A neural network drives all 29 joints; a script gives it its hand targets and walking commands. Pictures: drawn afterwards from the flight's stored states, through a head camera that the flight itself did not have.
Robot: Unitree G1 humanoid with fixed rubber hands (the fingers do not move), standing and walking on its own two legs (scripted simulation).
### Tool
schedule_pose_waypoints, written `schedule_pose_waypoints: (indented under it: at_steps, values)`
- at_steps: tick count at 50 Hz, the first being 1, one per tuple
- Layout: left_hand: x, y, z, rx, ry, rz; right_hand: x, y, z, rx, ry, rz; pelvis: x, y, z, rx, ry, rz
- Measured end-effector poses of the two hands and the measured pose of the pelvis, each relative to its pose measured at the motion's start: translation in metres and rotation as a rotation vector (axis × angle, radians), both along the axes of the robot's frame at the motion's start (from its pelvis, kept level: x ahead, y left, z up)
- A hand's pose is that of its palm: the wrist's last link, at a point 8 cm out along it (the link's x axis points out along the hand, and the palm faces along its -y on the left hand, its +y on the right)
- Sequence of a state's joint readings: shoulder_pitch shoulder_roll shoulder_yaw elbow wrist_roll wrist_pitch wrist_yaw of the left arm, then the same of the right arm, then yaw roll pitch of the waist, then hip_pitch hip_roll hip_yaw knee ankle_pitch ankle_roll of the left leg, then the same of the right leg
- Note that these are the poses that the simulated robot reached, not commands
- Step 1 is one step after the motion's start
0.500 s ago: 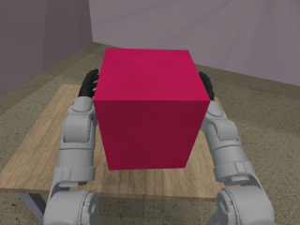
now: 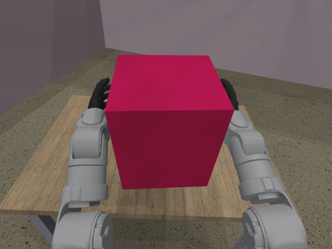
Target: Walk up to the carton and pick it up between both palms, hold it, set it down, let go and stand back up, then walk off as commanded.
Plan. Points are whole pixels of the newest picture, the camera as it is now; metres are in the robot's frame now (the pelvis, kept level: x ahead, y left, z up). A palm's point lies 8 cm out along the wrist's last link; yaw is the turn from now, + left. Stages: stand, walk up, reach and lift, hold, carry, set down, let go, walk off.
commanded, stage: hold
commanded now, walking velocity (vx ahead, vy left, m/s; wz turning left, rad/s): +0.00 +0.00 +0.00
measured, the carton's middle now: (164, 123) +0.36 +0.00 +0.17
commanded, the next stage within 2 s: none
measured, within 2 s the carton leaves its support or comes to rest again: neither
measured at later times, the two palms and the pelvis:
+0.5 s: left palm (102, 111) +0.37 +0.14 +0.20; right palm (231, 113) +0.37 -0.16 +0.20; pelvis +0.00 +0.00 +0.00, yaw +0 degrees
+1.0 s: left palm (98, 116) +0.36 +0.15 +0.19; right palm (227, 114) +0.36 -0.15 +0.20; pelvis +0.00 +0.00 +0.00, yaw +0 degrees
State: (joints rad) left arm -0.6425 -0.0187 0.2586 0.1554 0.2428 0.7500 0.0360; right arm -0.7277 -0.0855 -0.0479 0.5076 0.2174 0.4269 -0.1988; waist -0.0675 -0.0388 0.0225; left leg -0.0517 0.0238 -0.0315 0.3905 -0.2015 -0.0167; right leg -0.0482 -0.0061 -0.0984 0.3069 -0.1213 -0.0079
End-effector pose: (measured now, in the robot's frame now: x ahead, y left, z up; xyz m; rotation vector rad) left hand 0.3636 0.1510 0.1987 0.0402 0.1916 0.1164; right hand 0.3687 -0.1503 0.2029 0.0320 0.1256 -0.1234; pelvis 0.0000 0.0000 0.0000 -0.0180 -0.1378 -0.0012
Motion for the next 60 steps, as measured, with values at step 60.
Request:
schedule_pose_waypoints:
  at_steps: [60]
  values:
    - [0.002,-0.003,0.004,0.018,-0.01,-0.017,-0.003,-0.003,0.001,0.028,-0.01,-0.021,0.0,0.006,-0.001,-0.005,-0.002,-0.005]
